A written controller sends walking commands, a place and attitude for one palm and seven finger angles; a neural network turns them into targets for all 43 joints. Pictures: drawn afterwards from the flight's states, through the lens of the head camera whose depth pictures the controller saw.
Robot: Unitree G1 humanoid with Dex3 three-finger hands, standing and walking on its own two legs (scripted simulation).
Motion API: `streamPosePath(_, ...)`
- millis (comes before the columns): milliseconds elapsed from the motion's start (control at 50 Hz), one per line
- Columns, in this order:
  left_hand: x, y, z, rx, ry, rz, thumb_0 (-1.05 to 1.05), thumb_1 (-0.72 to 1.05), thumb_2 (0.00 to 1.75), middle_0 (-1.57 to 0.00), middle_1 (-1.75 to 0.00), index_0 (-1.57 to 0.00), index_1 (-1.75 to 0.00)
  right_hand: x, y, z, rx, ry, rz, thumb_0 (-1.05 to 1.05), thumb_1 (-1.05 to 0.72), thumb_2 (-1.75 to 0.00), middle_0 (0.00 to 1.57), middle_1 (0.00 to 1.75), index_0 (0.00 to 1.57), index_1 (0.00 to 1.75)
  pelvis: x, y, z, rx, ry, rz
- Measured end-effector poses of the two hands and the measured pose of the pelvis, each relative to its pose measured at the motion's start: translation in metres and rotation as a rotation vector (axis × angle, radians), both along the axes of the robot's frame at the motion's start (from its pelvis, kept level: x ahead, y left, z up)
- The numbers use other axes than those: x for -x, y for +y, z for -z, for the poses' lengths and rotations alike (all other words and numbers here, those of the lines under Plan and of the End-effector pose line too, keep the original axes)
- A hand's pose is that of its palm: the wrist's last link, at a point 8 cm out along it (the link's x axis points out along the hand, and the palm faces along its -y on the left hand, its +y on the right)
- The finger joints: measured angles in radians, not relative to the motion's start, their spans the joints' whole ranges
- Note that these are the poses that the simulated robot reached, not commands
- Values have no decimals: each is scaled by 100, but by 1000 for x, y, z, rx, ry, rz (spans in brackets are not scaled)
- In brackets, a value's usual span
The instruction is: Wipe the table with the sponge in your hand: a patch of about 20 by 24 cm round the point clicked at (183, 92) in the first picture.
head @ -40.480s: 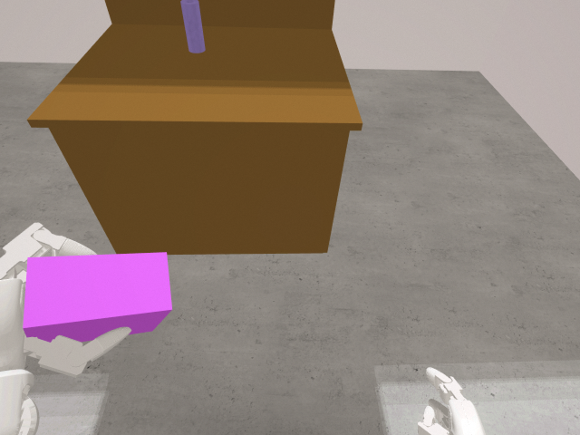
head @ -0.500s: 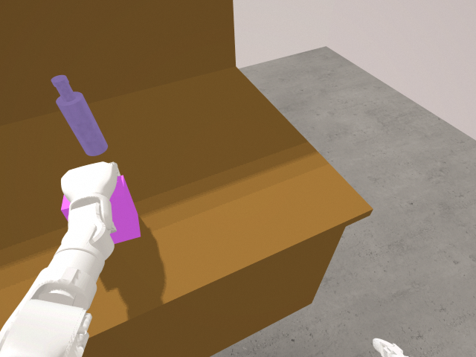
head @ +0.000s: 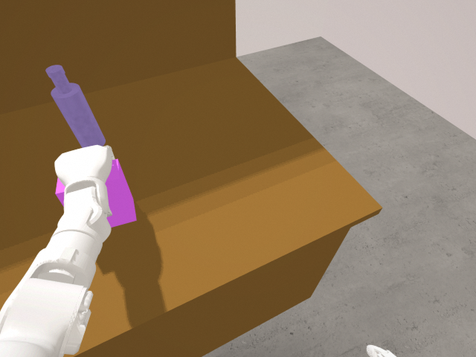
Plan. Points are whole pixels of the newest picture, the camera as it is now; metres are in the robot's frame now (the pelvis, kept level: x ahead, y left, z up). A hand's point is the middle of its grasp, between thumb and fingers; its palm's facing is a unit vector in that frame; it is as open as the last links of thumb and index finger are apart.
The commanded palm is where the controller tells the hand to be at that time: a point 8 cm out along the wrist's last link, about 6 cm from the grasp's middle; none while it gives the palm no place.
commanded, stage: slide back across to the first lane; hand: left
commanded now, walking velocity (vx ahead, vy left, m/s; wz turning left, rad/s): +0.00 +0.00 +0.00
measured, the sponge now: (103, 204) +0.39 +0.29 +0.00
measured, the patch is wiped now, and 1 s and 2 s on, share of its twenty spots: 0.95 1.00 1.00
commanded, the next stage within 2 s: wipe back along the first lane in 0.50 s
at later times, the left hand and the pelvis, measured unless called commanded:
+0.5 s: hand (64, 195) +0.38 +0.34 +0.05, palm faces -0.08 -0.04 -1.00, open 10.2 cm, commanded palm +0.35 +0.33 +0.10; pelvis +0.02 +0.01 +0.01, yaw +1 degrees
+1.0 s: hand (54, 213) +0.34 +0.34 +0.05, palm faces -0.03 -0.04 -1.00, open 10.2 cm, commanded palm +0.30 +0.33 +0.09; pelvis +0.03 +0.01 +0.01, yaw +1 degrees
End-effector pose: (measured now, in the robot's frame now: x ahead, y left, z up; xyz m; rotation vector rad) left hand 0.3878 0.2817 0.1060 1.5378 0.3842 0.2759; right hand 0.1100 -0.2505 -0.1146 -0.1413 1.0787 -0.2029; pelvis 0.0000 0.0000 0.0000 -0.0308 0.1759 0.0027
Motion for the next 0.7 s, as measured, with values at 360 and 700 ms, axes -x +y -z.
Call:
streamPosePath(360,17,40,-5,15,7,-50,1,-53,103,-71,-133,-75,-132,-39,12,-16,5,-57,-42,1,-91,-90,20,30,20,30,-17,10,-6,1,-41,-8)
streamPosePath(700,31,56,-3,4,23,-49,1,-52,103,-71,-133,-74,-132,-81,20,-21,1,-101,-105,1,-91,-90,20,30,20,30,-28,9,-8,1,-37,-19)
